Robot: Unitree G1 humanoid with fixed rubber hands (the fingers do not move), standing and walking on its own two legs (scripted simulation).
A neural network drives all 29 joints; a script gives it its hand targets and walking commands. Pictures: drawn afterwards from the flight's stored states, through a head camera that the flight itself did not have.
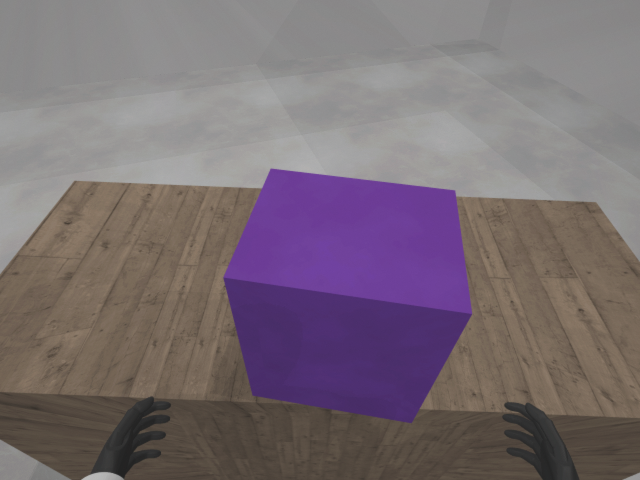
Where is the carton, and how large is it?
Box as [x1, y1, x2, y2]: [223, 169, 471, 422]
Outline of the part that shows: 270,169 223,277 252,394 411,422 471,314 454,190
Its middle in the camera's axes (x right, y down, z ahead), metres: +0.03 +0.09 +0.56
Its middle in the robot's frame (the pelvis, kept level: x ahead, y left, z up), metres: +0.37 -0.01 +0.01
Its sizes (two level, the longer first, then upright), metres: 0.250 0.195 0.298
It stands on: a pedestal, 0.64 m high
